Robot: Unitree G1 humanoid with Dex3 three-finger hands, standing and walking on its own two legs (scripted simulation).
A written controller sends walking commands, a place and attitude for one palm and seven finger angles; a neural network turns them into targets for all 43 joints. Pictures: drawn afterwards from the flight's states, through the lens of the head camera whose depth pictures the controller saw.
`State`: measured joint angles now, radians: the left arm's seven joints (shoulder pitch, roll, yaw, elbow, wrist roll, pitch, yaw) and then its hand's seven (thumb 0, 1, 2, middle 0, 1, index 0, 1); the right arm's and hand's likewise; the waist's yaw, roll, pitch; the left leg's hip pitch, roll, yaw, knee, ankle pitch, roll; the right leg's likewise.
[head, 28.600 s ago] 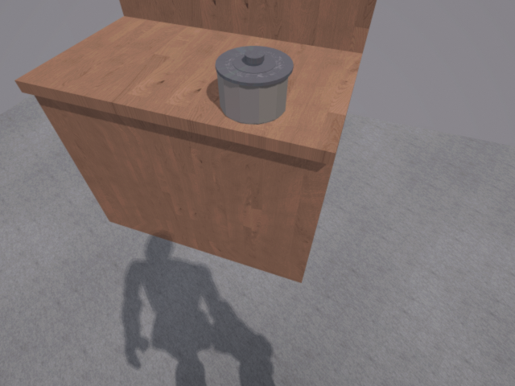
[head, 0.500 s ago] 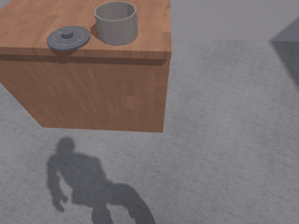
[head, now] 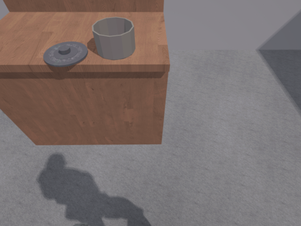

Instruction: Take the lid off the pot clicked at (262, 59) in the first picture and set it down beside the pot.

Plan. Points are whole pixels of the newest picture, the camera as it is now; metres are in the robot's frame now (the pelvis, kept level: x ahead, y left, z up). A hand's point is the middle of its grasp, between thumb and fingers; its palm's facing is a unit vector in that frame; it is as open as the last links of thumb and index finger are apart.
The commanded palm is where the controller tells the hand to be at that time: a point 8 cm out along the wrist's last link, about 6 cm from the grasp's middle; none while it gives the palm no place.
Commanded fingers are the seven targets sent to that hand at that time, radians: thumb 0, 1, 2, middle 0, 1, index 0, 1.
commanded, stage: let the arm hang, fingers relaxed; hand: left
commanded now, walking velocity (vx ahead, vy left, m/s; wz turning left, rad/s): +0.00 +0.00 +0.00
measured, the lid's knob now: (64, 49) +0.81 +0.41 +0.02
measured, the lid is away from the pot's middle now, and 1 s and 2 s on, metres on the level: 0.23 0.23 0.23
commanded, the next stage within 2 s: look to check the result in 0.34 s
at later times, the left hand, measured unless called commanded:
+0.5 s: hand out of the picture +0.04 +0.18 -0.18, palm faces -0.02 -0.98 -0.21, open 7.4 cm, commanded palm none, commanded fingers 0.00 0.90 0.90 -0.20 -0.30 -0.20 -0.30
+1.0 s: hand out of the picture +0.05 +0.18 -0.17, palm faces -0.03 -0.98 -0.22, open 7.4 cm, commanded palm none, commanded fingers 0.00 0.90 0.90 -0.20 -0.30 -0.20 -0.30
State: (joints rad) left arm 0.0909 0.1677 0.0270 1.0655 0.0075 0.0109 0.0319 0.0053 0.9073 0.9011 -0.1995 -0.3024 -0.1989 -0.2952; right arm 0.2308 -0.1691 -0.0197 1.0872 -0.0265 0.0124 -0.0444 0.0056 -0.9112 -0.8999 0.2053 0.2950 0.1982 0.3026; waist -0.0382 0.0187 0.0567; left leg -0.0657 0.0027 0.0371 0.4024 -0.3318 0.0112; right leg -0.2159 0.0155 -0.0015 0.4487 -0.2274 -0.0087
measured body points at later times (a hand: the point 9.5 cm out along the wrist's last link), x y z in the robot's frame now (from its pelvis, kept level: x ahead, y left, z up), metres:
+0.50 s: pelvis +0.00 +0.00 +0.00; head +0.03 +0.00 +0.45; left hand +0.04 +0.24 -0.16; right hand -0.01 -0.23 -0.16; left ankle -0.07 +0.11 -0.74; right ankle +0.01 -0.11 -0.74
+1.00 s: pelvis -0.01 +0.00 +0.00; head +0.02 -0.01 +0.45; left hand +0.05 +0.23 -0.16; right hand -0.02 -0.23 -0.16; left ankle -0.07 +0.11 -0.74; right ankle +0.01 -0.11 -0.74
